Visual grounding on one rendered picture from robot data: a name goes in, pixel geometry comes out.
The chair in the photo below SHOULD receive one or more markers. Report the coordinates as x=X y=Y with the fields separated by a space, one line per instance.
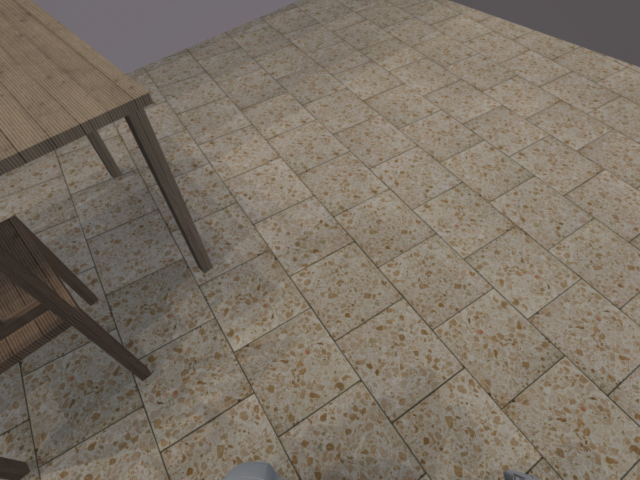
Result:
x=36 y=307

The table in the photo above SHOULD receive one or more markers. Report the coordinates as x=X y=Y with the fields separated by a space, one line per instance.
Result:
x=55 y=89

